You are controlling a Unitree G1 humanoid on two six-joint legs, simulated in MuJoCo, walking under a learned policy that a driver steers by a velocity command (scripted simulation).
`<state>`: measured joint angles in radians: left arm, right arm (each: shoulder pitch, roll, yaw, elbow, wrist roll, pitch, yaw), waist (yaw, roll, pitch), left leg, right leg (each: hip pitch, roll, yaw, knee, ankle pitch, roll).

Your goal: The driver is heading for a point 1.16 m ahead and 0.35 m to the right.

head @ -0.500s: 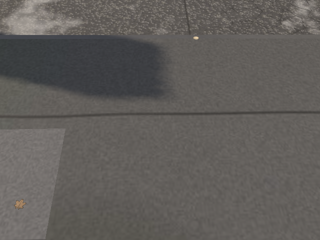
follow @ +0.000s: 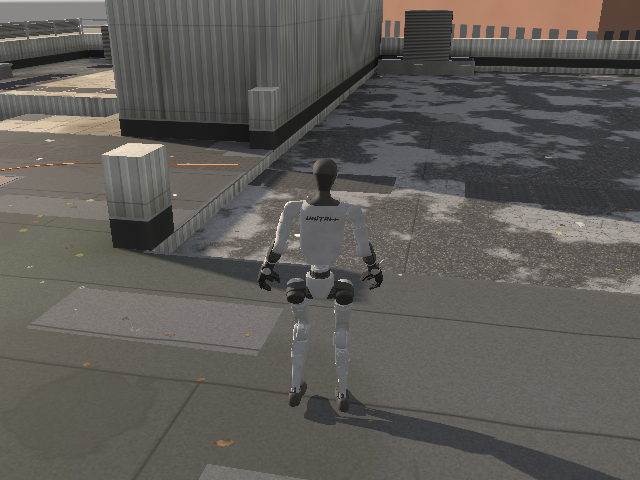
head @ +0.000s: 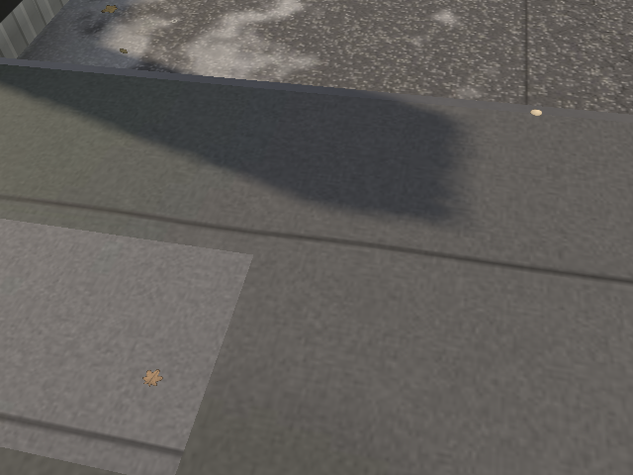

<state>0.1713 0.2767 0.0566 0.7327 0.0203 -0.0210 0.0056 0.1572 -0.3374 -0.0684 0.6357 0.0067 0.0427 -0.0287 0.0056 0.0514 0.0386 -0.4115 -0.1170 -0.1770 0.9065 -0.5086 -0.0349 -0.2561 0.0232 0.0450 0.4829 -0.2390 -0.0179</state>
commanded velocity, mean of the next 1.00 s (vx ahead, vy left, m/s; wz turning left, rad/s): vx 0.07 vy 0.00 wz -0.28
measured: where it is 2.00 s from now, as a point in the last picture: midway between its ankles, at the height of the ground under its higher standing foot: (482, 470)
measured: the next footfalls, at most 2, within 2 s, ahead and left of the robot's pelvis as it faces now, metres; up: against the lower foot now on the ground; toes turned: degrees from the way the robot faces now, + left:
left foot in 0.22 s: +0.01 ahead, +0.15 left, +0.00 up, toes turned -3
right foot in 0.60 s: +0.03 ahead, -0.10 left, +0.00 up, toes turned -11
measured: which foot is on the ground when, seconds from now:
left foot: up 0.00-0.20, down 0.22-0.60, up 0.62-1.00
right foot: down 0.00-0.36, up 0.38-0.58, down 0.60-1.00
